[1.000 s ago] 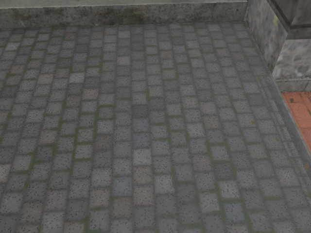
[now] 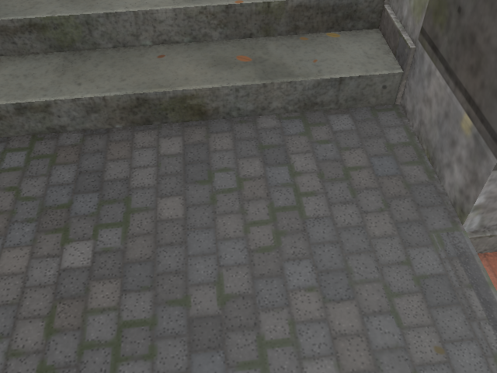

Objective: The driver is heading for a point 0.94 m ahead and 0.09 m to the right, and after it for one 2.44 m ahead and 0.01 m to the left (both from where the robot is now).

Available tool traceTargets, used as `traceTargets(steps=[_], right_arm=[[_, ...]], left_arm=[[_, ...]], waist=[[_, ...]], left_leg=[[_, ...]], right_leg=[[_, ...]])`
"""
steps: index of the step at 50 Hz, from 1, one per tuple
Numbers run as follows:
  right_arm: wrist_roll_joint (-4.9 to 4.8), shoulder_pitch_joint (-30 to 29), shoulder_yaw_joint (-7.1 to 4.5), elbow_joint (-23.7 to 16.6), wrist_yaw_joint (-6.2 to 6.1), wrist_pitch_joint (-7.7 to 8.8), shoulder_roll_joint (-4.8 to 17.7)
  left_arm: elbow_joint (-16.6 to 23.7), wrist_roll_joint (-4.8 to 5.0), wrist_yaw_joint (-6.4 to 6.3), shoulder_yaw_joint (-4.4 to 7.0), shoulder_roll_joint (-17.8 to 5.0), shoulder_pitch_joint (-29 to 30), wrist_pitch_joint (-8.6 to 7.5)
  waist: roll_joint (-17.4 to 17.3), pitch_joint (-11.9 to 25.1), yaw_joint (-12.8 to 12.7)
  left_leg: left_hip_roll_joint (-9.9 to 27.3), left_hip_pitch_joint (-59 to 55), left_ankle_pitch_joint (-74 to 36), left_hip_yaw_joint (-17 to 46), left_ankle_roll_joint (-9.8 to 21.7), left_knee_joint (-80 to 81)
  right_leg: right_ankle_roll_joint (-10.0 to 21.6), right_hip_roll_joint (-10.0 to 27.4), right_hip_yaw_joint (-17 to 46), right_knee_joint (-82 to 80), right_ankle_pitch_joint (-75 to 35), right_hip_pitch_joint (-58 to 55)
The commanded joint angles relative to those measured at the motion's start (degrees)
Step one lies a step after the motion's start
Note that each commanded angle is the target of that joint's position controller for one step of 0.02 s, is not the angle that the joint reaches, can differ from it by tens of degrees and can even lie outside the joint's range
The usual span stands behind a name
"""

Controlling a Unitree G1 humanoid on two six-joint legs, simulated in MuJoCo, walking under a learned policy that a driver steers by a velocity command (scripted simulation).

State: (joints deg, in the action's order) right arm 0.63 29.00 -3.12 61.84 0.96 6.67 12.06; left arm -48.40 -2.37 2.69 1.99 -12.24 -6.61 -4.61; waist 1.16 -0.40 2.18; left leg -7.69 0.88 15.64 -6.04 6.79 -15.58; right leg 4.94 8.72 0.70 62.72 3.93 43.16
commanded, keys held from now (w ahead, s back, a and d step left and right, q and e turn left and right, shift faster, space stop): w+shift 0.64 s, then w+e+shift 0.10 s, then e+shift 0.22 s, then shift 0.04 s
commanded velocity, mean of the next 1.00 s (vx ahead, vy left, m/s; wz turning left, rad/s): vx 0.89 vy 0.00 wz -0.17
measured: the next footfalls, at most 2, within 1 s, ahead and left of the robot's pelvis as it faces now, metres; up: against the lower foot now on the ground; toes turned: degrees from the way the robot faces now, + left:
right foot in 0.22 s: +0.43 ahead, -0.09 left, +0.00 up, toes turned -3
left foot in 0.68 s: +0.88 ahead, +0.08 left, +0.00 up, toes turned +4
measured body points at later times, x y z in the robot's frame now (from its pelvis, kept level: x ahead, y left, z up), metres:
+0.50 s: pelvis +0.48 -0.03 +0.00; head +0.50 -0.02 +0.45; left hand +0.38 +0.22 -0.14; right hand +0.68 -0.25 -0.09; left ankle +0.64 +0.14 -0.67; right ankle +0.39 -0.08 -0.74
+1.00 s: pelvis +0.93 +0.01 +0.00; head +0.98 +0.01 +0.45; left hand +1.14 +0.23 -0.12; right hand +0.87 -0.25 -0.14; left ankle +0.84 +0.08 -0.74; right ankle +1.11 -0.11 -0.68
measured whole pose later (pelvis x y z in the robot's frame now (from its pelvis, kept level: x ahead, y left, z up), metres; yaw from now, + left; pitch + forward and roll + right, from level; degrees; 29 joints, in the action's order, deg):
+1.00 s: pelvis +0.93 +0.01 +0.00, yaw -10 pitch +0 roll +1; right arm -0.6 22.3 -2.0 56.0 -0.8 7.5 13.2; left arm -46.6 -1.4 2.9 2.4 -15.1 -5.0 -2.7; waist 1.6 -6.0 1.4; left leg -1.3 -1.3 19.9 -15.3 2.9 -19.1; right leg 4.8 1.4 -6.6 41.0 -4.0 38.3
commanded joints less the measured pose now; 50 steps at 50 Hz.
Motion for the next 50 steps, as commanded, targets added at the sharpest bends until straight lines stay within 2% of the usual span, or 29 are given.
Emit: traceTargets(steps=[1,3,6,8,9,10,11,12,13,14,15,18,20,22,24,26,29,31,33,34,35,36,37,39,40,42,45,48,50], right_arm=[[-0.81,-2.7,0.50,-4.7,0.22,2.10,3.3],[-1.49,1.0,0.64,-3.8,-0.22,2.54,4.7],[-0.83,2.9,0.63,-3.3,-1.01,2.16,7.8],[0.58,2.5,0.10,-3.1,-2.07,1.05,10.7],[1.40,1.3,-0.34,-3.1,-2.66,0.22,12.1],[1.71,-1.5,-0.76,-3.6,-2.93,-0.59,13.0],[1.90,-3.2,-0.51,-4.8,-2.70,-0.60,10.6],[-1.79,5.4,1.66,-7.0,-0.88,0.47,-0.6],[-2.53,0.9,0.80,-7.9,-1.30,1.18,5.9],[-2.07,-7.9,0.45,-10.4,-1.51,1.33,7.1],[-1.42,-10.1,0.73,-11.3,-1.22,1.33,6.0],[1.57,-10.2,1.70,-12.3,0.78,-1.38,1.5],[2.20,-14.5,2.04,-14.6,1.67,-2.24,1.4],[2.21,-22.7,2.42,-18.1,2.01,-2.26,2.7],[1.70,-28.6,3.19,-20.4,2.47,-1.66,2.4],[0.73,-33.2,3.68,-21.5,2.93,-1.38,2.4],[0.68,-34.9,3.37,-22.3,2.18,-1.34,4.7],[1.10,-30.1,2.22,-21.2,1.28,-1.29,7.5],[1.14,-9.6,0.04,-15.1,-0.48,-1.47,11.7],[2.27,0.4,-1.44,-13.0,-1.64,-1.73,15.5],[4.70,-0.4,-2.57,-13.4,-1.57,-1.42,19.8],[2.69,-2.2,-2.66,-13.5,-0.37,-1.65,15.9],[2.40,-8.3,-1.85,-13.3,-0.23,-0.98,11.6],[2.50,-12.5,-0.67,-12.5,-0.13,0.45,6.9],[1.90,-11.7,0.04,-11.2,-0.38,0.90,5.0],[0.21,-10.5,0.56,-9.6,-0.20,1.85,3.9],[-0.77,-13.8,0.56,-10.4,-0.92,2.38,5.3],[-1.33,-14.5,0.29,-11.1,-1.91,2.15,6.7],[-1.99,-12.5,-0.26,-11.1,-2.67,2.19,9.1]], left_arm=[[5.3,0.42,0.88,-1.18,-0.5,7.5,-0.35],[6.4,1.30,1.19,-1.63,-0.5,11.7,-0.53],[7.0,1.38,0.38,-1.24,-3.0,12.9,-0.63],[5.8,1.25,-0.56,-0.12,-6.0,6.7,-0.61],[3.3,1.38,-1.33,0.91,-8.3,-2.7,-0.56],[-0.4,1.25,-2.24,2.05,-10.1,-14.2,-0.35],[-2.6,0.06,-3.31,3.56,-13.6,-24.0,0.09],[-2.5,-1.15,-2.89,4.77,-17.2,-23.1,0.08],[-2.4,-0.26,-1.61,4.63,-13.3,-19.9,0.21],[-2.8,0.06,-1.44,3.82,-9.9,-15.0,-0.50],[-3.9,-0.12,-1.28,2.93,-5.7,-13.2,-1.02],[-6.9,0.59,-2.04,1.40,-2.5,-13.6,-2.46],[-7.7,1.77,-1.98,1.50,-4.2,-15.0,-3.40],[-7.7,1.90,-1.51,1.47,-5.3,-16.6,-3.84],[-7.5,2.45,-1.17,1.35,-5.6,-17.7,-4.27],[-8.3,3.17,-1.38,1.45,-7.3,-21.1,-4.81],[-9.4,2.66,-2.02,1.39,-9.7,-23.8,-4.32],[-9.6,1.44,-2.96,1.74,-12.2,-23.8,-3.24],[-9.3,0.41,-4.01,2.24,-14.1,-20.9,-1.51],[-8.0,0.11,-3.91,1.65,-11.1,-20.2,-1.38],[-6.0,2.71,-2.48,-0.64,0.6,-29.0,-1.63],[-5.5,4.24,-3.04,0.58,-6.5,-25.9,-2.23],[-3.7,4.17,-3.36,1.05,-8.2,-17.3,-2.17],[-4.2,2.76,-2.90,0.75,-5.8,-14.5,-1.10],[-3.8,1.68,-2.44,0.79,-4.6,-16.1,0.16],[-3.0,1.25,-1.98,0.95,-2.7,-16.0,2.12],[1.0,1.40,-1.07,0.40,-1.3,-8.8,2.78],[2.1,1.48,0.70,-0.31,-1.4,-4.9,2.04],[1.2,0.04,1.25,0.04,-2.9,-7.7,1.92]], waist=[[-1.5,-10.8,-1.3],[-2.2,-10.6,0.3],[-4.7,-7.2,-0.1],[-8.3,-1.0,-4.3],[-9.5,4.0,-9.0],[-9.0,8.9,-14.8],[-6.8,14.1,-18.0],[16.0,23.0,-8.4],[6.3,22.0,-9.8],[1.8,10.7,-8.8],[-3.7,4.5,-6.3],[-2.4,-1.6,-0.2],[-0.7,-5.2,0.5],[-0.5,-8.2,-0.9],[-0.5,-9.2,-2.0],[-0.6,-9.4,-4.0],[2.0,-7.6,-4.2],[5.6,-1.7,-1.0],[6.3,8.8,9.3],[3.5,14.6,12.4],[-14.6,21.8,3.0],[-10.0,23.9,4.9],[-5.1,10.8,3.3],[1.0,0.4,-0.4],[-0.5,-0.7,-2.8],[-3.2,-1.1,-5.1],[-7.3,-3.3,-6.5],[-6.2,-3.0,-5.6],[-6.3,0.5,-6.2]], left_leg=[[11.9,16.5,-17.6,8.0,3.0,14.7],[13.3,12.3,-31.0,6.8,1.9,17.3],[15.1,-4.0,-57.1,4.3,0.3,11.8],[17.5,-11.1,-75.0,4.1,-0.3,-0.3],[18.6,-11.1,-77.4,4.3,-0.2,-11.6],[18.0,-7.9,-72.4,3.2,0.2,-26.6],[15.0,4.5,-54.2,3.1,1.1,-46.2],[3.1,31.1,7.0,6.2,-2.0,-73.1],[4.9,40.2,6.1,11.8,0.4,-76.1],[8.5,43.6,0.7,11.4,1.0,-72.1],[10.5,41.5,-1.1,11.2,1.3,-67.4],[13.8,34.9,-1.4,11.7,-0.4,-59.7],[15.9,38.7,-3.3,9.6,-2.0,-54.8],[16.5,40.8,-10.1,5.9,-2.9,-45.5],[15.3,34.9,-19.5,2.9,-3.0,-31.5],[12.6,28.4,-26.8,-0.6,-1.9,-22.9],[9.2,28.8,-25.7,-2.1,0.3,-16.0],[5.0,23.0,-17.6,-2.7,1.6,-15.2],[4.6,1.9,-11.5,0.6,3.5,-13.9],[13.6,-12.2,1.3,10.1,4.5,-17.0],[32.5,-29.5,14.0,39.8,9.9,-12.3],[32.4,-27.8,23.3,52.5,10.1,-1.5],[29.4,-16.5,19.6,39.9,7.1,1.0],[26.0,0.3,-12.8,23.2,4.1,2.2],[24.8,4.8,-27.9,16.1,2.8,1.5],[22.8,7.0,-45.8,6.7,-0.2,0.4],[17.7,10.8,-51.2,-4.3,-3.0,2.9],[14.3,12.2,-47.4,-10.9,-3.4,-1.3],[16.2,9.8,-54.8,-9.7,-4.2,-7.3]], right_leg=[[-0.9,-1.6,-5.7,-15.6,-11.1,-6.2],[0.3,-4.2,-8.6,-23.4,-16.0,-11.6],[2.4,-8.6,-10.4,-30.8,-13.7,-13.0],[3.7,-12.6,-10.1,-31.5,-5.5,-19.6],[4.8,-13.5,-8.3,-31.6,-1.8,-28.4],[5.8,-12.6,-7.5,-35.0,0.0,-39.2],[7.8,-4.6,0.5,-30.7,12.8,-53.1],[16.5,14.2,35.4,-35.9,22.9,-73.2],[16.9,12.8,43.8,-45.2,29.5,-71.1],[14.5,10.5,33.9,-47.6,25.1,-61.5],[12.6,8.8,27.4,-49.6,18.7,-51.3],[8.3,2.7,16.0,-53.8,15.3,-34.5],[7.9,1.4,11.9,-57.1,12.4,-31.2],[7.6,-1.3,6.6,-59.9,3.6,-29.1],[6.0,-4.0,1.8,-60.8,-6.7,-26.5],[5.0,-2.9,0.6,-64.6,-16.1,-28.6],[3.2,-0.8,-2.0,-60.4,-39.4,-44.4],[2.5,1.0,-2.7,-49.9,-57.2,-51.9],[2.1,1.5,-2.7,-24.2,-56.3,-47.8],[2.7,-1.1,-2.3,-5.5,-38.3,-35.5],[1.3,-10.8,-0.1,18.5,21.7,-11.3],[3.1,-10.5,5.0,23.7,19.9,-4.4],[3.3,-6.5,4.4,20.4,11.5,-1.5],[2.0,-3.7,3.9,14.7,9.1,-7.2],[0.9,-3.4,3.3,13.4,10.2,-10.6],[-0.1,-3.4,1.4,8.8,11.3,-11.4],[-0.5,-5.2,-4.7,-3.5,2.2,-11.2],[-0.7,-9.7,-10.9,-23.0,-12.7,-19.9],[0.6,-12.7,-12.1,-27.0,-14.4,-26.7]])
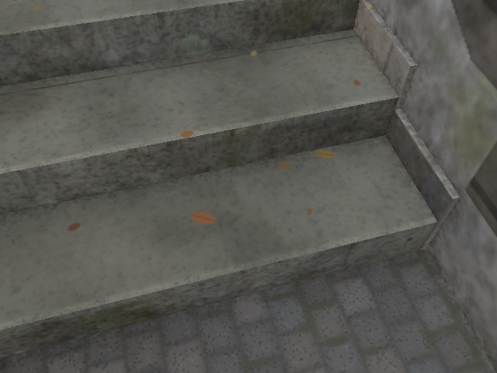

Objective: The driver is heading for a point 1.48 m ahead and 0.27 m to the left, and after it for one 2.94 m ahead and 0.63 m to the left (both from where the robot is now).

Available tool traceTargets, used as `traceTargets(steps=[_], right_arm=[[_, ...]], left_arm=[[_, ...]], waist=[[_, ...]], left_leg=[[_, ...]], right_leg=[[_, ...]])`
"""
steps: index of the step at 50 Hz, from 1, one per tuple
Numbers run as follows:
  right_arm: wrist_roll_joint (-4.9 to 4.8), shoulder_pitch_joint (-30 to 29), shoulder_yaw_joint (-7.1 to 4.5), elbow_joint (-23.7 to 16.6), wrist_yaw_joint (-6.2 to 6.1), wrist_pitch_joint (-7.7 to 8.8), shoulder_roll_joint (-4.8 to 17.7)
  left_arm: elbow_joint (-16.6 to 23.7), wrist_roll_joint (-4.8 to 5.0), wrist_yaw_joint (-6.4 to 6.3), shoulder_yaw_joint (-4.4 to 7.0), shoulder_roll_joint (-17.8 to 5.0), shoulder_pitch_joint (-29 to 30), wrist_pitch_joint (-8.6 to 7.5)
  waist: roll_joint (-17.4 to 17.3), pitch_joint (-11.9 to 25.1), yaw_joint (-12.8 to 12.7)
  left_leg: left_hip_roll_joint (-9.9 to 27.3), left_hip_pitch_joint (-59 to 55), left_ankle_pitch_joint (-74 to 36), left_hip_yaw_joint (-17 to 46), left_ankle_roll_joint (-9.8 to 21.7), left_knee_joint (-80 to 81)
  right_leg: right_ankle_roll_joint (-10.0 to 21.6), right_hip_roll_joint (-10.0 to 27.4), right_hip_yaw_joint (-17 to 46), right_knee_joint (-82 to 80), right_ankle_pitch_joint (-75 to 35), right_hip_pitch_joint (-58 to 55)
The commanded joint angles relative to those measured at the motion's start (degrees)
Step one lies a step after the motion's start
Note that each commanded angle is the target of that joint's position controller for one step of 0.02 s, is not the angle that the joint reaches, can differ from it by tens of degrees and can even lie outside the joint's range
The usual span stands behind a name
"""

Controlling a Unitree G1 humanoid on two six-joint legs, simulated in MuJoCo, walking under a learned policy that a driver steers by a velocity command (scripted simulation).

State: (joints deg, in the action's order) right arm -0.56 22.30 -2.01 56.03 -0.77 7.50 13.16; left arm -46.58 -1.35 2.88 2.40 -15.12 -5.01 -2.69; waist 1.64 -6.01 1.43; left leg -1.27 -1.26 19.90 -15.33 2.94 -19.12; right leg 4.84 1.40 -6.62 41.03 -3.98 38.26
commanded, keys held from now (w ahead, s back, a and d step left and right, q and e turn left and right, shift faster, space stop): shift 0.16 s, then q+shift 0.62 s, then shift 0.08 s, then e+shift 0.14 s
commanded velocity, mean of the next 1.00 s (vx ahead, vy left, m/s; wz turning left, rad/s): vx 0.08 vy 0.00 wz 0.35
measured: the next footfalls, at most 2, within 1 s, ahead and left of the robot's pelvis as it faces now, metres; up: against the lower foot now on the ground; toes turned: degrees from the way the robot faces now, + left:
right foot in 0.08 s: +0.27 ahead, -0.04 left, +0.00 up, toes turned -5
left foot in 0.64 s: +0.15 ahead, +0.16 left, +0.00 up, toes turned +16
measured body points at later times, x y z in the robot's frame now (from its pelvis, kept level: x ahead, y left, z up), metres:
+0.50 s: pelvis +0.15 +0.03 +0.00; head +0.18 +0.02 +0.45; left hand +0.25 +0.29 -0.12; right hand +0.24 -0.23 -0.14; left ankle +0.14 +0.16 -0.70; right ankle +0.23 -0.04 -0.74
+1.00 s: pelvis +0.15 +0.07 +0.01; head +0.17 +0.10 +0.46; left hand +0.13 +0.37 -0.13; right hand +0.39 -0.13 -0.10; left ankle +0.11 +0.14 -0.74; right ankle +0.22 -0.04 -0.70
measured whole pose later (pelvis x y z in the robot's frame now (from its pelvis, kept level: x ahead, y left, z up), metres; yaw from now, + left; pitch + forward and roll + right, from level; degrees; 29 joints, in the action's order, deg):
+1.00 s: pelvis +0.15 +0.07 +0.01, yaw +24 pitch +1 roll -1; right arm 1.6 10.5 -3.1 43.4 -1.4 -1.6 15.8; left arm -48.2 -0.7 -0.9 2.2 -16.8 -11.0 2.5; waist 1.5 -2.7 -0.6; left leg -5.8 10.5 12.5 6.3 4.2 -23.1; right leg -1.7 1.0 -0.1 44.9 20.7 23.3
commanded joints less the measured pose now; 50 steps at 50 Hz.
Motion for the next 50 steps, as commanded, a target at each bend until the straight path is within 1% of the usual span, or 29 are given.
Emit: traceTargets(steps=[1,3,4,5,6,7,8,9,11,13,15,17,18,20,22,23,26,28,30,31,32,33,34,36,38,40,44,49,50], right_arm=[[-1.12,-5.9,-1.72,-5.4,-1.32,1.11,9.1],[-0.51,-9.2,-2.19,-6.6,-1.92,-0.25,10.4],[-0.86,-9.4,-2.04,-6.1,-1.94,-1.37,8.9],[0.51,-1.8,-0.97,-6.9,-1.88,-2.34,3.0],[-0.11,8.4,-0.30,-7.1,-1.75,-3.34,3.4],[0.97,5.8,-0.62,-5.7,-1.60,-4.22,6.1],[1.89,2.1,-0.88,-6.4,-1.28,-4.81,6.8],[2.79,-0.5,-0.89,-6.5,-1.09,-5.25,6.2],[3.14,0.4,-0.41,-4.6,-0.63,-7.36,4.0],[2.02,0.4,-0.09,-4.1,-0.68,-8.33,2.6],[1.89,-1.7,-0.83,-4.9,-0.49,-8.56,4.4],[1.82,-4.4,-1.06,-5.8,-0.15,-9.14,4.5],[2.38,-7.7,-1.09,-6.9,-0.14,-9.41,4.7],[2.42,-10.6,-1.37,-8.5,-0.03,-10.14,4.6],[1.57,-9.3,-1.92,-8.5,0.66,-10.31,4.8],[1.68,-8.5,-1.80,-8.6,0.92,-10.63,4.0],[2.42,-9.4,-2.01,-10.2,1.84,-10.61,3.7],[1.72,-8.8,-2.11,-11.3,1.85,-10.28,3.3],[0.90,-5.0,-2.65,-11.1,2.59,-10.05,4.3],[1.14,-2.9,-3.23,-10.7,2.62,-9.66,6.2],[1.88,-2.5,-4.33,-11.5,1.94,-9.22,11.5],[2.53,-2.0,-6.16,-12.2,1.15,-9.11,19.4],[2.83,-1.5,-6.45,-11.7,0.09,-9.24,17.3],[1.75,-8.6,-5.82,-13.5,-0.16,-9.76,14.5],[0.74,-10.2,-5.32,-15.3,0.20,-9.79,12.2],[0.42,-8.2,-5.30,-15.3,0.35,-9.43,12.1],[1.14,-5.2,-4.75,-15.0,-0.41,-9.22,11.5],[2.61,-9.2,-1.21,-14.4,-0.86,-8.46,6.6],[2.85,-9.5,-1.32,-14.1,-0.96,-8.36,8.2]], left_arm=[[-1.4,-1.69,0.92,0.17,-1.7,-12.6,-0.03],[-4.6,-2.72,0.04,2.06,-6.2,-23.6,-0.96],[-5.4,-2.48,-1.24,2.76,-7.7,-24.3,-1.33],[-4.4,-1.53,-2.25,3.69,-13.0,-18.7,-1.22],[-2.5,-0.13,-2.59,4.02,-15.2,-18.8,-1.15],[0.3,1.05,-2.95,3.32,-11.0,-13.6,-0.13],[0.8,1.63,-3.42,2.18,-7.2,-10.0,0.74],[0.5,1.28,-3.82,0.93,-3.7,-8.2,0.90],[-1.6,0.71,-4.49,-0.69,-0.8,-9.3,0.21],[-3.5,-0.51,-4.52,-0.73,-2.6,-9.4,-0.71],[-3.6,-0.25,-4.58,0.05,-5.2,-8.5,-0.37],[-3.0,0.51,-5.15,0.39,-5.6,-7.6,0.48],[-2.7,0.54,-5.56,0.52,-5.6,-6.8,0.54],[-2.4,0.42,-6.07,1.04,-6.8,-6.2,0.84],[-1.7,-0.22,-5.58,1.20,-6.3,-5.5,1.59],[-1.6,0.19,-5.57,1.24,-5.9,-6.1,1.60],[-1.1,-0.05,-5.56,1.81,-7.1,-5.2,1.95],[-1.3,-0.02,-5.91,2.15,-8.2,-4.9,2.32],[-0.7,-0.16,-5.30,2.53,-8.8,-3.8,2.79],[-0.9,-0.39,-4.89,2.78,-8.4,-4.6,3.17],[-0.1,-0.42,-4.20,2.44,-5.8,-6.1,3.76],[4.5,0.09,-4.92,1.56,-3.6,0.2,4.07],[4.9,-0.32,-4.92,1.23,-4.2,2.8,4.17],[3.4,0.42,-4.22,1.60,-5.5,-0.7,3.26],[2.9,-1.00,-3.77,1.95,-6.8,-2.0,2.84],[3.4,-0.41,-3.57,1.66,-6.1,-2.2,2.97],[3.8,0.42,-4.19,1.06,-5.9,-2.3,3.76],[1.3,0.81,-3.64,-0.41,-3.7,-4.7,4.74],[1.1,1.04,-3.63,-0.25,-4.6,-4.8,4.89]], waist=[[-7.9,7.9,-6.9],[-8.4,13.0,-11.9],[-3.3,12.4,-13.3],[10.7,11.4,-4.9],[9.4,26.9,-2.2],[0.3,24.6,-3.0],[-3.8,16.2,-1.7],[-6.5,13.1,-0.5],[-4.9,11.5,-0.1],[-1.5,11.8,0.5],[1.2,12.8,0.5],[2.8,12.4,-0.4],[2.4,11.3,-1.3],[3.4,8.9,-2.0],[4.0,9.2,-1.6],[4.6,9.3,-1.7],[4.2,9.2,-2.1],[5.0,9.6,-2.1],[4.1,10.6,0.2],[-0.4,8.8,1.2],[-13.9,5.9,0.6],[-20.3,0.5,1.4],[-11.5,1.2,1.4],[-8.2,3.3,-2.5],[-8.3,8.4,-2.2],[-6.5,11.0,-1.5],[-8.6,11.3,0.4],[-8.4,9.9,0.0],[-9.0,8.7,0.3]], left_leg=[[11.2,11.2,-62.6,0.5,-0.6,-8.3],[12.4,9.7,-56.8,2.9,-0.4,-26.3],[7.0,10.4,-33.9,1.9,-1.2,-44.5],[-2.2,26.4,17.8,2.5,-3.1,-65.5],[-1.8,31.6,15.5,15.3,-3.3,-71.4],[1.2,31.5,9.7,17.8,-4.1,-68.9],[2.9,31.5,8.0,17.2,-4.4,-63.7],[4.4,30.7,7.7,17.6,-4.5,-58.4],[5.0,20.8,5.5,17.7,-3.9,-48.5],[3.5,17.0,4.3,17.5,-3.4,-41.8],[3.0,20.5,3.6,16.4,-3.1,-39.0],[4.1,23.5,2.2,15.7,-3.1,-37.0],[4.6,24.4,2.0,15.3,-3.3,-36.1],[5.1,26.9,2.6,14.3,-3.9,-35.0],[4.8,25.9,3.0,13.4,-3.9,-33.0],[4.8,25.8,3.3,12.8,-3.6,-32.0],[3.9,24.2,5.3,10.7,-3.0,-27.2],[3.5,21.8,5.9,9.5,-2.4,-22.4],[2.5,14.5,0.1,9.1,0.0,-12.9],[3.3,11.3,-3.4,14.1,1.8,-4.7],[14.8,9.2,-8.0,32.2,5.1,5.5],[23.6,12.8,-24.8,48.9,12.8,6.3],[20.9,12.3,-27.3,42.9,14.0,4.3],[13.2,11.6,-25.3,34.4,9.8,1.6],[10.7,7.1,-34.8,32.5,9.1,-1.1],[10.7,3.5,-40.3,32.7,9.5,-2.8],[11.7,-0.6,-43.9,33.3,9.8,-3.3],[11.7,7.5,-38.0,27.9,8.1,-0.4],[12.0,8.7,-36.3,27.6,7.9,-0.6]], right_leg=[[1.9,-6.6,-4.1,-5.6,-4.6,-25.5],[5.0,-5.9,1.5,-10.2,-3.6,-33.8],[7.1,-2.4,4.0,-17.8,-12.8,-34.9],[10.5,10.6,17.9,-7.5,-67.9,-43.6],[21.9,22.7,33.5,-10.3,-74.4,-52.9],[22.6,21.4,33.9,-16.1,-53.5,-45.9],[20.2,18.4,30.8,-19.6,-34.6,-35.9],[17.6,16.3,28.3,-22.1,-25.6,-31.2],[13.3,13.5,19.4,-25.3,-24.6,-22.4],[10.3,11.2,13.0,-25.5,-25.8,-21.1],[9.0,11.1,10.4,-24.9,-21.6,-25.3],[9.2,11.8,9.7,-26.8,-6.2,-26.8],[9.4,12.6,9.9,-28.7,3.2,-26.2],[9.6,14.0,10.1,-30.6,12.7,-26.2],[8.7,13.9,7.0,-28.8,12.5,-26.6],[9.0,15.0,6.9,-28.2,13.1,-27.4],[7.9,16.9,4.5,-26.4,13.1,-27.9],[7.1,18.0,3.4,-24.7,12.2,-28.8],[3.4,17.4,-0.3,-19.3,12.2,-26.2],[-0.6,15.3,-2.6,-13.0,16.6,-22.2],[-5.6,8.5,-7.1,1.0,30.9,-11.9],[-8.6,-1.5,-0.9,9.5,40.6,0.5],[-8.4,0.1,6.2,17.1,37.0,0.0],[-7.8,0.3,8.6,17.7,26.8,-0.7],[-7.7,-0.6,8.3,20.8,23.7,-1.4],[-8.1,-0.6,8.3,20.9,23.4,-0.9],[-8.1,-0.2,7.6,15.1,24.4,-1.7],[-6.0,0.6,6.7,0.2,24.9,-19.4],[-5.5,-0.5,6.1,-1.6,25.2,-21.6]])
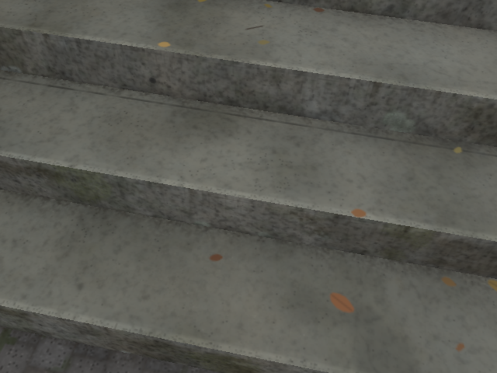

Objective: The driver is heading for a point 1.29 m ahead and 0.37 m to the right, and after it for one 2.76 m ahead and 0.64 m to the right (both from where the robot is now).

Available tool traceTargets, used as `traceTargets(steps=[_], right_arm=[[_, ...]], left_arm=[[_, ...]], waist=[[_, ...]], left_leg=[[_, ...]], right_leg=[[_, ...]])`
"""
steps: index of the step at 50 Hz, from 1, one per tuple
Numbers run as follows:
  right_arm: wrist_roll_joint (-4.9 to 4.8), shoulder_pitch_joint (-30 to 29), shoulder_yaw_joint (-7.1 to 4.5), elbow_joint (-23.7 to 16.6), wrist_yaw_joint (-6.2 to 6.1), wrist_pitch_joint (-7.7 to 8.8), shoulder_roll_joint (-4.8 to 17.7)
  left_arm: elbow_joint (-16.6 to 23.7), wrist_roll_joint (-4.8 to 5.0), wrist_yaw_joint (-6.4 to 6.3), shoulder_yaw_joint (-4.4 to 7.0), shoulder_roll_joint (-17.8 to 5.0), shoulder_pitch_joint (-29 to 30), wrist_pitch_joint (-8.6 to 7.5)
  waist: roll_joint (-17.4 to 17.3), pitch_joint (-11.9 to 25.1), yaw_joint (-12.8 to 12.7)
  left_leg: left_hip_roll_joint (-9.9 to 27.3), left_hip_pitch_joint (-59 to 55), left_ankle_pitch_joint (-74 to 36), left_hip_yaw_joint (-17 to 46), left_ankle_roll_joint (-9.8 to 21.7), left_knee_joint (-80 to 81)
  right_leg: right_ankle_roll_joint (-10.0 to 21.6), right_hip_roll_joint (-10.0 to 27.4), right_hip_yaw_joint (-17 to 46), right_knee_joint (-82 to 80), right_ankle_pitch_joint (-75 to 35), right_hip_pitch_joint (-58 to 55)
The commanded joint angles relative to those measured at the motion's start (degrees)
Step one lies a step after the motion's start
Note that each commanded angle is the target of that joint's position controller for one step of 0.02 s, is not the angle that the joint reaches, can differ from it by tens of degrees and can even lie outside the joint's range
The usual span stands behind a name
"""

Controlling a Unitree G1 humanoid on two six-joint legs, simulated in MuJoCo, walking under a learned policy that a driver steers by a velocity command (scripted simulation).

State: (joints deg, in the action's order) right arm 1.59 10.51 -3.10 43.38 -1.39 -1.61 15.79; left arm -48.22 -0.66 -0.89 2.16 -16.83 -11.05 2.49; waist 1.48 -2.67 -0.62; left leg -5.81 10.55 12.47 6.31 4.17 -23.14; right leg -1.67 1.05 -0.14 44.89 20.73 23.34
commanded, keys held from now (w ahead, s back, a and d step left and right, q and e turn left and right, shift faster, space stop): e+shift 0.22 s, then w+e+shift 0.32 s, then w+shift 0.14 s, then w+q+shift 0.32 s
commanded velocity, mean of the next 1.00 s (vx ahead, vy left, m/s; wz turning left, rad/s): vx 0.55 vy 0.00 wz -0.37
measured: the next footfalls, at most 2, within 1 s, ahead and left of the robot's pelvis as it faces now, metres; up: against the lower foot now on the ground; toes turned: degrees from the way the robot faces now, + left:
right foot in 0.12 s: +0.03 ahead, -0.12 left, +0.00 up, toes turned -4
left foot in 0.44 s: +0.09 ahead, +0.09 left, +0.00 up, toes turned -25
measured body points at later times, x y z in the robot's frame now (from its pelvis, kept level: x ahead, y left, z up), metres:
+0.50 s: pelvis +0.03 -0.01 +0.00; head +0.06 -0.02 +0.44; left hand +0.27 +0.22 -0.11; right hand +0.03 -0.33 -0.10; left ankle +0.05 +0.11 -0.75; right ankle -0.01 -0.11 -0.72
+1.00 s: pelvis +0.22 -0.19 +0.00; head +0.23 -0.21 +0.45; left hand +0.42 +0.01 -0.12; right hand +0.15 -0.45 -0.14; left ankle +0.25 -0.04 -0.59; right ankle +0.16 -0.27 -0.74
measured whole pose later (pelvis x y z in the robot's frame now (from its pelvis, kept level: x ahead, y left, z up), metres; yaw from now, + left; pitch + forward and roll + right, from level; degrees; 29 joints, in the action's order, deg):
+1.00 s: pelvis +0.22 -0.19 +0.00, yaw -27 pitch +3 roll +0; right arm 1.9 17.7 -2.2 47.0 1.9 3.0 15.9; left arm -46.7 -2.9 0.3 1.8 -14.7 -16.2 -5.5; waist -2.3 -0.1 1.1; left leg 2.8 40.1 13.8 2.7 5.0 -85.4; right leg 1.4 0.3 -5.3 24.2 13.9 12.8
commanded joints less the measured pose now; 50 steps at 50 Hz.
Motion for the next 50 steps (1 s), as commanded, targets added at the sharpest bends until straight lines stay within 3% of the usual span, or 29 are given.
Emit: traceTargets(steps=[1,5,6,7,8,10,11,12,14,18,21,22,23,24,25,26,29,33,37,39,40,41,42,43,44,45,48,49,50], right_arm=[[0.63,2.1,-0.73,-1.0,-0.49,0.65,7.9],[-0.91,0.4,-1.86,-0.5,-1.15,0.05,11.0],[-0.66,-0.1,-1.80,-1.5,-1.31,0.28,9.9],[-0.38,-0.8,-1.43,-3.4,-1.36,0.25,7.7],[-0.25,-3.8,-0.75,-4.3,-1.80,0.10,6.1],[-0.46,-3.3,-0.74,-3.2,-1.14,0.19,5.8],[-0.72,-3.5,-0.91,-3.1,-0.86,0.34,6.1],[0.13,-3.5,-0.92,-3.4,-0.11,0.67,6.7],[0.58,-5.5,-0.59,-3.9,1.42,1.18,6.2],[-0.43,-7.0,-0.05,-4.9,1.53,3.12,5.4],[-1.97,4.8,-0.28,-2.0,-0.56,4.30,6.2],[-1.08,9.9,-1.32,-0.9,-1.79,4.81,10.8],[0.09,8.9,-2.21,-2.4,-2.39,4.99,16.1],[1.95,3.1,-3.01,-3.7,-2.09,5.03,18.2],[1.92,1.0,-2.35,-4.4,-1.42,5.47,14.4],[1.56,1.0,-1.57,-4.3,-0.62,5.88,12.0],[1.12,6.2,-0.84,-2.4,0.26,7.28,10.1],[1.36,10.3,-0.68,-0.3,1.49,9.04,9.4],[-0.12,10.6,-1.15,1.4,1.87,8.69,11.7],[-0.91,12.2,-1.40,3.3,1.67,7.86,13.4],[-1.36,11.2,-1.51,3.5,1.60,7.56,13.6],[-1.86,7.9,-1.06,1.8,1.72,8.08,12.8],[-2.43,7.6,1.29,-1.6,2.47,8.74,2.8],[-2.29,8.5,0.99,-1.6,2.08,9.02,4.1],[-1.93,6.4,0.01,-1.0,2.11,8.35,6.5],[-1.26,5.8,0.40,-0.8,2.59,8.28,5.3],[1.01,7.5,0.62,0.6,3.60,5.31,1.6],[0.90,6.8,0.83,-0.2,3.89,4.50,0.2],[0.68,4.5,1.35,-1.3,3.30,3.45,-2.8]], left_arm=[[3.0,0.53,0.17,0.43,-4.4,1.4,-0.26],[3.2,0.31,0.71,0.84,-5.5,-1.3,-1.70],[3.2,-0.31,0.71,1.50,-8.2,-2.5,-2.25],[3.3,0.13,0.88,3.19,-13.8,-3.7,-2.64],[2.4,0.02,1.44,3.91,-14.5,-7.7,-2.56],[2.9,0.59,1.23,4.15,-11.7,-4.3,-2.06],[3.9,0.52,0.85,4.03,-10.4,-1.1,-1.47],[4.2,0.52,0.74,4.17,-9.6,-0.9,-1.01],[4.6,0.14,1.41,4.57,-9.7,-1.7,-0.52],[5.0,-0.23,2.34,5.77,-11.6,-1.6,-1.21],[8.8,-0.53,2.93,5.79,-10.4,8.8,-1.57],[10.2,0.05,2.45,5.16,-7.5,10.3,-2.25],[12.0,1.31,2.29,2.98,-1.0,8.7,-3.16],[14.1,0.01,2.62,2.75,-3.7,11.5,-3.36],[14.4,-0.54,3.29,3.19,-6.3,12.3,-3.38],[13.7,-0.87,4.37,3.34,-6.2,10.3,-3.35],[12.4,-1.81,6.21,2.88,-5.6,6.8,-3.04],[14.6,-2.14,6.08,1.84,-5.3,13.4,-3.31],[16.7,-2.61,6.64,0.34,-4.1,18.7,-4.07],[15.6,-3.20,5.72,0.63,-4.7,15.1,-5.11],[11.8,-3.27,4.42,1.46,-5.0,2.5,-5.74],[8.1,-4.30,3.04,2.90,-8.4,-10.3,-6.57],[6.9,-5.05,1.35,4.45,-15.6,-16.8,-7.25],[7.0,-4.66,0.72,5.10,-18.8,-18.0,-7.54],[6.4,-4.02,0.67,4.20,-14.4,-12.7,-7.20],[6.5,-2.83,0.79,3.04,-9.9,-8.3,-7.38],[5.1,-1.90,0.75,0.99,-3.4,-4.4,-8.83],[3.6,-1.38,0.93,0.68,-2.6,-4.8,-9.41],[1.4,-1.94,1.19,0.43,-1.4,-8.7,-9.80]], waist=[[-9.1,4.0,2.4],[-5.0,2.2,0.0],[0.0,2.9,0.3],[8.4,1.9,1.6],[14.1,1.8,-2.1],[5.1,1.3,0.3],[4.2,0.7,1.5],[4.5,3.7,1.2],[7.5,4.0,-0.7],[6.4,2.6,-1.0],[3.9,2.4,7.0],[-1.6,3.2,8.9],[-15.9,5.7,7.6],[-12.3,2.9,4.9],[-6.8,1.7,3.4],[-4.9,1.4,2.7],[-5.9,1.7,2.8],[-5.8,-2.3,4.5],[-8.9,-3.5,4.4],[-11.0,-0.5,1.9],[-11.5,5.9,-4.3],[-8.8,13.6,-11.1],[8.8,19.5,-10.7],[12.2,22.9,-10.4],[5.8,15.5,-7.3],[3.2,9.8,-4.6],[4.3,5.7,0.6],[3.7,4.3,1.5],[6.7,4.3,0.5]], left_leg=[[17.1,-3.1,-28.4,6.1,6.9,2.5],[16.7,-2.9,-23.6,4.7,4.2,-4.1],[12.6,0.1,-14.9,1.7,1.7,-10.3],[2.5,9.4,3.2,-5.0,-2.1,-19.0],[-2.0,16.7,23.7,-5.2,-3.4,-29.4],[2.0,17.7,18.7,-0.8,-4.2,-38.0],[3.2,17.7,14.8,-0.8,-4.8,-36.3],[4.0,16.6,12.1,-1.1,-5.2,-33.5],[3.1,15.9,11.5,-3.5,-6.4,-27.6],[2.1,10.5,13.5,-3.1,-7.1,-14.3],[1.4,-11.5,3.0,-5.8,-5.1,5.4],[7.4,-24.4,5.1,-2.4,-4.0,9.1],[25.1,-26.2,23.0,19.0,-0.5,14.7],[31.9,-16.2,32.1,29.3,4.1,16.9],[31.3,-12.4,31.8,27.5,5.3,16.3],[27.7,-12.4,27.8,21.6,4.7,15.7],[21.2,-11.0,14.0,7.2,2.7,16.4],[19.9,-9.4,4.3,-0.5,2.4,17.9],[18.9,-2.5,-15.7,-7.0,1.5,17.6],[19.3,-5.8,-42.7,-6.4,2.8,9.3],[17.4,-5.1,-55.1,-7.8,3.3,-4.4],[14.3,8.0,-43.9,-8.3,2.8,-20.9],[6.2,29.7,3.4,-7.7,1.1,-41.4],[2.8,36.4,13.3,0.4,3.0,-53.9],[6.7,39.7,8.1,1.9,3.7,-59.3],[9.2,39.6,3.6,-0.2,3.2,-57.9],[11.2,37.3,-0.7,-1.5,0.7,-64.4],[10.9,39.0,-2.0,-1.6,0.2,-66.9],[9.0,45.2,1.2,-4.5,0.9,-84.2]], right_leg=[[1.6,-1.1,-0.9,-6.6,1.2,-6.8],[4.4,-1.3,0.8,-19.8,-9.0,-10.6],[6.4,3.4,9.5,-22.4,-19.6,-13.3],[12.3,13.5,25.0,-23.2,-39.5,-16.4],[20.1,20.3,35.6,-27.4,-48.0,-17.5],[18.8,14.2,27.7,-27.3,-35.5,-15.4],[15.7,10.5,24.4,-27.2,-30.0,-14.2],[14.3,7.5,23.5,-29.0,-14.5,-15.1],[14.3,5.1,26.5,-34.0,10.9,-14.6],[14.5,4.7,30.2,-33.2,13.0,-10.7],[8.9,-1.7,26.1,-26.4,9.2,5.0],[3.9,-6.3,19.8,-17.9,10.1,16.9],[3.1,-10.6,11.2,0.4,10.9,24.1],[3.3,-3.8,8.6,9.4,3.3,28.3],[3.3,0.0,8.1,14.0,-1.0,27.4],[3.0,0.1,7.7,17.0,-3.0,27.6],[2.7,0.6,5.5,23.5,-9.0,25.7],[2.8,-0.5,6.5,13.6,-14.3,24.4],[4.0,-1.5,-3.0,-6.8,-10.0,6.8],[6.4,-3.8,-5.7,-13.3,-4.3,-2.0],[7.7,-5.9,-6.0,-16.9,-7.1,-14.6],[8.1,-1.5,-1.9,-16.9,-8.7,-34.1],[9.0,16.6,21.4,-24.1,10.8,-49.6],[10.8,23.9,41.1,-32.0,21.1,-45.3],[10.3,21.7,33.4,-30.9,23.2,-38.7],[9.6,19.2,25.3,-31.7,14.9,-30.7],[7.4,15.2,10.8,-33.6,-3.1,-19.3],[7.1,15.0,7.7,-33.8,-6.1,-16.9],[8.9,16.7,6.9,-32.3,-6.6,-17.4]])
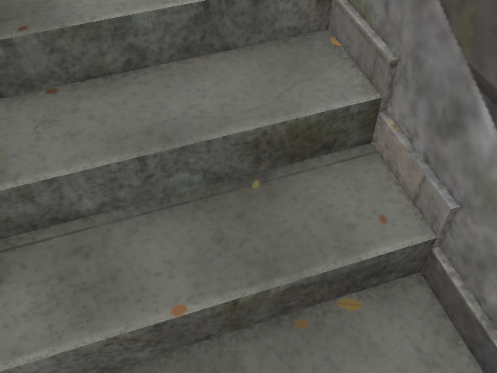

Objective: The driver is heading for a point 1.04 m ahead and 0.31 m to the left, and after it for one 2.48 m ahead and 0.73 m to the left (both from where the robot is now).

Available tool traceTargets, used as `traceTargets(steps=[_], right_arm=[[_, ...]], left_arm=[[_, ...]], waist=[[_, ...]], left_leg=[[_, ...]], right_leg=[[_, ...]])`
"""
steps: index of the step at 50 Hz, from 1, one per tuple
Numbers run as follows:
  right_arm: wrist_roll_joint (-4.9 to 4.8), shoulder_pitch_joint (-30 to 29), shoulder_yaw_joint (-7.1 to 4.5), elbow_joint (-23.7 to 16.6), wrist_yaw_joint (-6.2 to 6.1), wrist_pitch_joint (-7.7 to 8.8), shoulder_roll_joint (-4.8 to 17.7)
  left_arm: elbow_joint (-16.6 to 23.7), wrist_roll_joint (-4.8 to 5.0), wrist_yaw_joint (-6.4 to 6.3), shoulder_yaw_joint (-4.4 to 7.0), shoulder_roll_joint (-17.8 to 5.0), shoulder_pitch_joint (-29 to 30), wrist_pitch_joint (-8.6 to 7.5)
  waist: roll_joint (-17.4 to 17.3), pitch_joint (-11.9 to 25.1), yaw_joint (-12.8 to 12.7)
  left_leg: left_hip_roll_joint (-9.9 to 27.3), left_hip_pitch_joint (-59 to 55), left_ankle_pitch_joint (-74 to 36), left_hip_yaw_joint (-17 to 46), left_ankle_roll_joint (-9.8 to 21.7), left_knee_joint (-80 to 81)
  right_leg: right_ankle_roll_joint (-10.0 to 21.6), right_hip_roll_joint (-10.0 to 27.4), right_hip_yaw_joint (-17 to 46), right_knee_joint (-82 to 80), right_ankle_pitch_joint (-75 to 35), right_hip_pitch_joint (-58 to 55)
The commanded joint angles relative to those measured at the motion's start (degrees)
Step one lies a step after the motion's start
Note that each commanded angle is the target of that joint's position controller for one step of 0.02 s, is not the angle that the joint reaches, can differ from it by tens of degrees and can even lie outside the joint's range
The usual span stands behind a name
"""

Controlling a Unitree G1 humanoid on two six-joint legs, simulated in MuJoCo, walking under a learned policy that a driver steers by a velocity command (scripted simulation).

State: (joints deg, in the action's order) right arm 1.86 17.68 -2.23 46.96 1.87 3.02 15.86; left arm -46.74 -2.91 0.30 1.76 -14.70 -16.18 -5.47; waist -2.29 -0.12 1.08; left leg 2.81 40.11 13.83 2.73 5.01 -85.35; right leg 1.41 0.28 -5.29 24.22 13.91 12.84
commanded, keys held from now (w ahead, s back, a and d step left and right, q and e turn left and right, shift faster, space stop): w+q+shift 0.56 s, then w+shift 0.20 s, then w+e+shift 0.24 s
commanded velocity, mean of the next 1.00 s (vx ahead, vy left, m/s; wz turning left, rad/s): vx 0.99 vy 0.00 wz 0.57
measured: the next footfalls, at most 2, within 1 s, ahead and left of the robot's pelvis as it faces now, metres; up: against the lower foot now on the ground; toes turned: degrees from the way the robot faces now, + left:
left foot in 0.28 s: +0.35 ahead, +0.10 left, +0.16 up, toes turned +14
right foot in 0.66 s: +0.75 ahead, +0.11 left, +0.32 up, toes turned +33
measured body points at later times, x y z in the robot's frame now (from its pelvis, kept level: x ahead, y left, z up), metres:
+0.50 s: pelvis +0.39 +0.09 +0.13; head +0.40 +0.09 +0.58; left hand +0.56 +0.35 +0.11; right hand +0.51 -0.15 -0.01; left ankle +0.31 +0.09 -0.58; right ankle +0.47 -0.04 -0.30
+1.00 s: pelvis +0.79 +0.26 +0.32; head +0.83 +0.28 +0.77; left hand +0.53 +0.33 +0.21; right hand +1.12 +0.40 +0.39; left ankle +0.86 +0.44 -0.21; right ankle +0.72 +0.09 -0.42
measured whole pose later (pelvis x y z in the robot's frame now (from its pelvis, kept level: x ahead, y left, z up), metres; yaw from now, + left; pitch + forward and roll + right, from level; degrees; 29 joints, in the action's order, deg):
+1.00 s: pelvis +0.79 +0.26 +0.32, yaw +34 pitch +6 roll +2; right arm 0.9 -16.4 5.7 19.6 0.9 3.4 1.4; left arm -62.0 1.0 -1.7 1.1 -8.3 -37.1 -6.4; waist 1.9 0.9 -5.5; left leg 2.3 69.7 24.3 -5.5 6.4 -90.6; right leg 5.3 0.4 1.9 9.4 13.1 -2.3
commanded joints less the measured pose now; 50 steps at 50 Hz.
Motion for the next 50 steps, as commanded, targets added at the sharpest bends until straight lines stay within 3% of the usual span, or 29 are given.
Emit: traceTargets(steps=[1,3,6,9,11,13,14,15,16,19,21,22,23,26,28,29,30,32,33,34,35,36,38,40,43,46,47,49,50], right_arm=[[-0.08,-6.1,1.12,-7.5,-0.73,-1.81,-4.6],[-0.79,-14.8,2.10,-13.0,-2.59,-2.59,-7.4],[-1.38,-25.8,3.81,-20.5,-3.59,-3.20,-8.0],[-0.81,-27.9,4.34,-22.6,-1.87,-4.43,-5.1],[-0.52,-15.2,3.15,-18.1,-1.43,-5.00,-2.0],[-0.35,5.1,0.93,-13.2,-1.14,-4.27,2.7],[-0.97,5.2,-1.33,-12.4,-0.75,-3.21,7.0],[-2.34,-1.4,-4.07,-11.4,-1.51,-3.02,14.2],[-1.93,-6.5,-4.66,-13.8,-2.26,-3.78,14.0],[0.27,-1.3,-2.98,-5.9,-3.12,-1.09,5.3],[0.22,2.0,-2.42,-2.1,-2.13,1.07,3.8],[-0.44,1.6,-2.20,-2.0,-1.58,1.53,4.1],[-0.96,1.4,-1.99,-1.5,-1.11,2.00,3.9],[0.04,9.9,-1.77,3.4,-1.37,3.75,5.5],[-0.68,10.3,-2.93,3.0,-3.43,2.21,7.8],[-2.02,1.6,-2.60,-0.7,-3.90,1.46,6.7],[-3.37,2.5,-3.47,-0.9,-4.28,2.20,8.6],[-3.22,-6.2,-7.38,-3.8,-3.54,5.11,17.4],[-2.64,-11.5,-7.77,-4.9,-2.32,7.00,15.3],[0.70,-15.3,-4.66,-6.9,-0.84,8.54,2.8],[0.32,1.8,-2.41,-10.5,-0.49,8.04,-5.0],[1.62,1.7,-2.15,-8.8,0.03,7.18,-2.1],[3.80,-7.3,-0.64,-12.9,0.15,4.17,-4.3],[2.73,-15.6,2.27,-16.6,-0.66,2.00,-11.1],[0.58,-22.1,4.00,-22.2,-2.23,-0.14,-10.9],[0.60,-34.3,5.90,-30.0,-2.49,-0.44,-11.1],[0.71,-37.4,6.75,-33.1,-2.03,-0.28,-11.1],[-2.26,-35.0,8.34,-31.9,-0.36,0.87,-13.5],[-3.04,-27.0,6.01,-28.0,-0.47,1.32,-10.8]], left_arm=[[-1.3,0.33,0.44,0.49,-2.6,-4.3,-2.14],[-4.4,-0.50,1.08,0.02,-1.7,-6.5,-2.73],[-8.3,-0.85,0.92,-1.03,-0.2,-7.6,-2.30],[-7.3,1.47,-2.09,-1.46,-4.0,-7.9,-1.12],[-1.5,4.63,-3.69,-0.11,-13.0,-5.7,-1.84],[2.5,4.60,-2.63,3.38,-20.4,-0.3,0.60],[3.7,4.58,-0.90,3.61,-17.2,-0.2,0.84],[9.6,1.47,1.74,1.67,-6.6,5.1,-0.62],[16.2,-2.16,3.22,0.73,-4.5,3.3,-2.74],[20.4,-2.21,0.81,-2.56,4.2,9.7,-1.54],[21.7,-2.12,-1.29,-4.39,8.7,9.8,1.77],[21.8,-1.96,-1.27,-4.63,7.4,10.1,2.33],[23.2,-1.93,-1.77,-4.28,5.4,15.1,2.40],[30.3,-2.65,-2.91,-6.21,9.3,27.2,1.40],[33.9,-2.06,-2.07,-7.19,8.4,34.1,1.74],[30.3,-1.28,-1.73,-6.10,6.2,25.4,1.57],[28.0,0.89,-2.78,-5.01,5.2,16.6,1.77],[20.4,1.83,-3.46,0.82,-5.2,-8.0,2.91],[14.8,1.28,-3.14,2.24,-8.1,-16.5,2.12],[8.6,1.51,-1.84,2.90,-9.3,-16.4,1.30],[8.9,-0.07,-2.00,3.37,-9.6,-7.3,0.88],[10.9,0.69,-1.00,2.58,-1.7,1.5,1.03],[5.5,1.88,-0.88,1.73,3.4,3.3,-0.34],[-5.5,1.42,-0.53,1.65,4.9,-9.7,-2.13],[-8.5,2.16,0.21,0.07,6.5,-7.8,-3.10],[-10.5,2.60,-0.52,-0.20,1.9,-12.9,-4.22],[-11.9,3.27,-1.62,0.10,0.9,-15.8,-3.51],[-10.3,4.90,-3.46,-0.25,0.9,-17.2,-1.25],[-8.8,5.85,-3.13,-0.03,-3.0,-20.6,-2.68]], waist=[[9.8,-0.3,-0.4],[10.7,-5.5,0.7],[5.3,-10.6,3.7],[2.7,-8.7,4.1],[6.4,7.5,9.4],[14.5,21.9,16.5],[10.7,22.1,15.0],[-17.4,14.2,9.2],[-10.7,19.7,4.1],[5.0,-1.2,-0.9],[3.5,-2.6,-3.3],[3.7,-3.7,-3.7],[7.4,-7.7,-3.3],[1.8,-6.6,-0.5],[7.0,-5.0,1.3],[9.6,2.1,-3.2],[-0.1,12.3,-6.7],[-8.9,28.8,-20.5],[1.1,26.7,-25.6],[17.4,17.8,-21.1],[27.3,22.9,-4.4],[17.0,21.9,-2.1],[-0.9,5.5,-0.4],[0.1,-1.1,-3.0],[-0.5,-9.3,2.4],[6.9,-9.5,0.2],[3.9,-8.8,-0.3],[-1.7,0.6,-1.7],[-0.3,11.4,1.1]], left_leg=[[0.6,22.3,1.0,1.1,0.5,-27.9],[-0.3,37.4,7.7,2.7,2.8,-44.0],[-1.3,40.1,10.2,-0.1,4.8,-35.6],[-1.2,18.5,11.0,-11.8,3.9,-8.4],[-8.9,-13.4,10.3,-20.7,4.7,0.4],[-12.3,-23.2,21.1,-11.6,7.4,12.0],[-14.0,-29.7,20.9,-1.3,10.5,28.0],[-4.5,-37.5,16.5,34.2,15.5,52.4],[2.6,-39.3,21.4,59.7,18.0,66.8],[0.9,-19.9,13.7,46.2,12.3,63.9],[-2.6,-18.2,-1.0,30.7,10.4,60.5],[-3.2,-17.5,-2.7,26.5,8.8,62.7],[-4.5,-12.3,-5.5,24.0,6.3,65.0],[-3.1,-20.5,-12.7,25.4,8.7,67.6],[-2.9,-15.5,-23.6,21.4,10.6,81.4],[-5.5,-4.8,-43.4,14.2,8.7,82.8],[-3.6,-2.8,-77.9,14.6,8.6,75.8],[1.5,-21.9,-106.8,18.7,5.4,48.6],[-2.9,-21.5,-94.8,15.0,2.7,27.5],[-16.9,-9.9,-14.5,11.1,0.6,2.0],[-18.4,3.3,-0.9,16.0,0.2,-15.2],[-12.9,3.1,-6.4,10.7,1.0,-23.5],[-8.9,16.7,-5.5,8.1,2.1,-32.5],[-9.7,28.7,2.7,8.6,5.2,-44.2],[-4.9,33.4,9.7,4.4,3.6,-36.4],[-1.1,33.7,18.8,-7.2,1.9,-35.0],[2.4,30.1,19.3,-5.7,2.5,-20.1],[-0.7,-14.5,4.3,-12.9,0.6,14.1],[-8.6,-31.0,6.5,-16.0,0.0,10.4]], right_leg=[[5.9,18.0,10.2,-12.3,3.3,-5.0],[5.7,20.6,9.9,-14.2,10.0,-4.5],[0.6,15.4,-1.6,-18.9,3.8,0.7],[1.4,11.0,-12.3,-26.1,-29.4,5.9],[4.0,13.8,-12.9,-9.8,-101.0,4.3],[6.0,17.1,-8.2,22.8,-115.2,-9.7],[4.7,13.7,-5.9,44.5,-87.1,-4.7],[0.2,-2.9,-1.6,72.2,-10.7,29.1],[0.7,-3.8,11.5,88.5,-9.6,36.9],[1.6,-0.5,12.2,100.5,-5.7,48.3],[2.2,-0.4,10.5,106.9,3.9,55.0],[2.0,0.9,8.9,101.4,5.7,56.4],[1.5,2.1,6.6,95.1,9.0,55.5],[3.0,3.7,7.1,99.7,23.4,67.3],[2.1,3.0,0.7,72.6,21.1,51.0],[2.1,1.9,-3.1,55.4,7.9,21.5],[1.4,-3.7,-5.5,54.2,5.0,-1.3],[2.3,-3.0,2.1,43.3,6.9,-13.1],[3.6,-4.1,1.7,27.5,7.9,-17.7],[7.0,0.8,11.6,16.4,-7.1,-18.5],[13.8,19.0,49.9,1.0,-13.2,-19.1],[16.4,17.0,54.3,-0.4,8.4,-15.2],[15.0,15.6,45.9,-3.1,28.6,-3.4],[12.3,11.0,30.6,-3.1,13.9,-2.1],[9.3,8.2,18.7,-9.1,4.5,8.8],[12.7,8.7,19.5,-21.9,-6.3,11.6],[10.9,7.7,17.4,-25.3,-4.7,9.3],[12.4,4.1,11.5,-31.0,-31.4,20.5],[12.9,6.4,12.2,-21.4,-76.7,16.3]])
Keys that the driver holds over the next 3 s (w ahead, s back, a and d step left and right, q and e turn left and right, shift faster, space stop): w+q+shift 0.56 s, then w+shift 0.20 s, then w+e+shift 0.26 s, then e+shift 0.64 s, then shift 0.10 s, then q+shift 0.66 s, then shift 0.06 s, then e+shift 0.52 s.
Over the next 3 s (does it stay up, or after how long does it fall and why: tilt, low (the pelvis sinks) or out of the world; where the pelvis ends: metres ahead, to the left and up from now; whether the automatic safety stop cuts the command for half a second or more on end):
stays up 1.56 0.62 0.78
